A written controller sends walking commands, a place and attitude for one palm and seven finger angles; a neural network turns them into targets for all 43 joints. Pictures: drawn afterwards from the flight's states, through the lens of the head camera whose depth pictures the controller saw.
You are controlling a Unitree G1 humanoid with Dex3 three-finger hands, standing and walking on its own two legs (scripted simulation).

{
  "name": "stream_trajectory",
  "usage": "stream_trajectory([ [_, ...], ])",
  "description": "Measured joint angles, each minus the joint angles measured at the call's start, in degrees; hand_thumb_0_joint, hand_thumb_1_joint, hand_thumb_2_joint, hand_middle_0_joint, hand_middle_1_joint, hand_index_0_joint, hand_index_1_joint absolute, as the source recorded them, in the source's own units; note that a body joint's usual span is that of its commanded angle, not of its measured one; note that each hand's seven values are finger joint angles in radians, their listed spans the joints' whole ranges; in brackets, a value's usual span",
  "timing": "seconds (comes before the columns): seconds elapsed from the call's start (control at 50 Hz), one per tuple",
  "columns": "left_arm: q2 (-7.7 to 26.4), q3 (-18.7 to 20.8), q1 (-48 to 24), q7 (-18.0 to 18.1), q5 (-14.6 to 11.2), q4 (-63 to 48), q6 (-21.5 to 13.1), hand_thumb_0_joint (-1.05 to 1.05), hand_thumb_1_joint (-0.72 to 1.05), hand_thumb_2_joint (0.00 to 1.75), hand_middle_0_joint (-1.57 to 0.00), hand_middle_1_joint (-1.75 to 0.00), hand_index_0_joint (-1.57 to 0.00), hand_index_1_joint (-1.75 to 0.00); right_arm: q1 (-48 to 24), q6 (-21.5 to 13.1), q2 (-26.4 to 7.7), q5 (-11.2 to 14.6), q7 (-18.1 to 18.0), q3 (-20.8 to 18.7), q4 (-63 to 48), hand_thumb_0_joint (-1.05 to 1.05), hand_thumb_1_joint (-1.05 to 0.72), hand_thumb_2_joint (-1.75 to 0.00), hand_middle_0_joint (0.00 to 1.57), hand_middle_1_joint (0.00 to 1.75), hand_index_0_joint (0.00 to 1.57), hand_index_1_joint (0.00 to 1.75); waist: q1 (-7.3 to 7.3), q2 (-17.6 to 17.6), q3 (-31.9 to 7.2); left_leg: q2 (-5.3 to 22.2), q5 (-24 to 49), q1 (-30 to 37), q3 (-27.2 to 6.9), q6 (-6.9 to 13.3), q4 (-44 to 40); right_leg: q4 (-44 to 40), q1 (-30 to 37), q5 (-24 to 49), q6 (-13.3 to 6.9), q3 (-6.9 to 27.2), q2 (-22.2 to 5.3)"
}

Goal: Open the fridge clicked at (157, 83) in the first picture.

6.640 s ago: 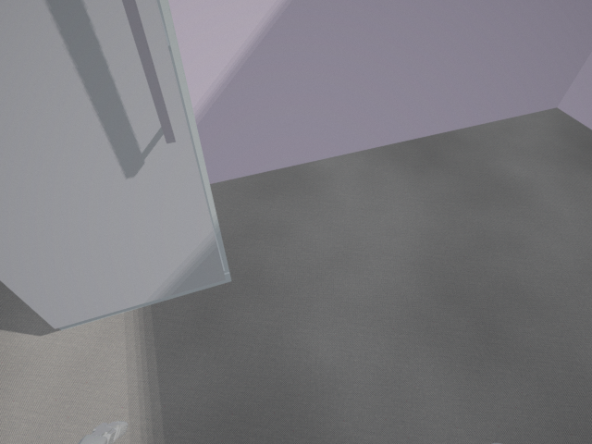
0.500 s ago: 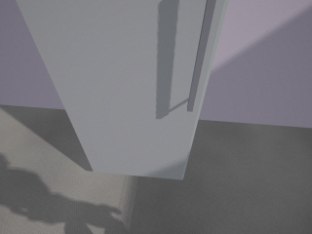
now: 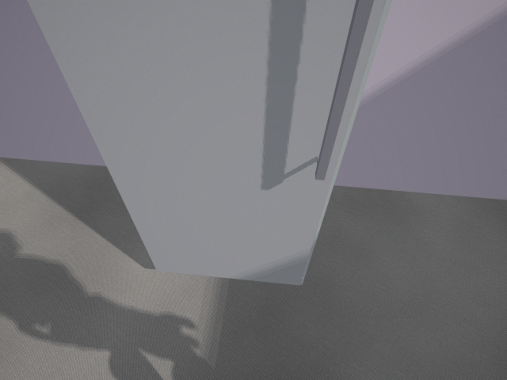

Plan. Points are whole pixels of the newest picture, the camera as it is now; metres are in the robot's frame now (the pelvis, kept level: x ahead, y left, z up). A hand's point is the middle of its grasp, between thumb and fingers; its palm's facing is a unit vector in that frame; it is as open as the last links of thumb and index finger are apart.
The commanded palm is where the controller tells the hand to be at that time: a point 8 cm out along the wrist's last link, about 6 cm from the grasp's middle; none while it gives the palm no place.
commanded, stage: look again from close up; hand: right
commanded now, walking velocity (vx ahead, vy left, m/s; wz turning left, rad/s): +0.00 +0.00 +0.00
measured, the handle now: (342, 75) +0.55 -0.11 +0.22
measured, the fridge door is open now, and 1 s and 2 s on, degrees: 0 0 0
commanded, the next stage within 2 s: none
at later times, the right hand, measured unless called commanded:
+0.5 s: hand out of the picture +0.08 -0.23 -0.15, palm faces -0.02 +0.95 -0.32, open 7.4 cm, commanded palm none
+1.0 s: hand out of the picture +0.06 -0.22 -0.16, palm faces -0.02 +0.95 -0.31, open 7.4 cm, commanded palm none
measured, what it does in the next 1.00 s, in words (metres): stands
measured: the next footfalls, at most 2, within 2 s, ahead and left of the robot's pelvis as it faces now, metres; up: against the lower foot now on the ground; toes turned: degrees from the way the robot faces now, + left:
none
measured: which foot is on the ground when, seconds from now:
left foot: down 0.00-1.00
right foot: down 0.00-1.00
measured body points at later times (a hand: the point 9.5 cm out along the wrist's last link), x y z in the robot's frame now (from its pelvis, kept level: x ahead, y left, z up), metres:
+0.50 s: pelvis +0.01 +0.01 +0.00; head +0.02 +0.01 +0.45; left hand +0.09 +0.30 -0.13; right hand +0.08 -0.28 -0.13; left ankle +0.04 +0.13 -0.74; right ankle -0.01 -0.10 -0.74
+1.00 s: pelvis +0.01 +0.01 +0.01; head +0.01 +0.01 +0.45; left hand +0.07 +0.29 -0.14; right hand +0.07 -0.27 -0.14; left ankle +0.04 +0.13 -0.74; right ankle -0.01 -0.10 -0.74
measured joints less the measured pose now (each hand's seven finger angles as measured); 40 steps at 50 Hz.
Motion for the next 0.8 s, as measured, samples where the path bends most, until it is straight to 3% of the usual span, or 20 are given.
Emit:
stream_trajectory([
  [0.28,0.41,-0.28,-2.60,0.02,0.11,0.45,-0.15,0.00,0.90,0.90,-0.21,-0.30,-0.20,-0.30,-2.56,-0.35,-1.09,0.02,0.01,-0.20,0.23,0.01,-0.91,-0.90,0.21,0.30,0.20,0.30,-0.07,-0.50,-0.43,-0.76,-0.07,1.91,0.52,0.54,-1.82,-2.30,2.02,0.39,0.77,0.40,-0.62],
  [0.8,1.01,-0.83,-1.15,0.21,0.01,2.14,0.01,0.00,0.90,0.90,-0.21,-0.30,-0.20,-0.30,-0.60,-0.02,-1.34,0.13,0.20,-0.11,2.51,0.01,-0.91,-0.90,0.21,0.30,0.20,0.30,-0.39,-0.24,-0.82,-1.26,0.95,3.96,0.80,0.76,-4.62,-4.99,3.96,1.46,1.12,0.59,-0.89],
])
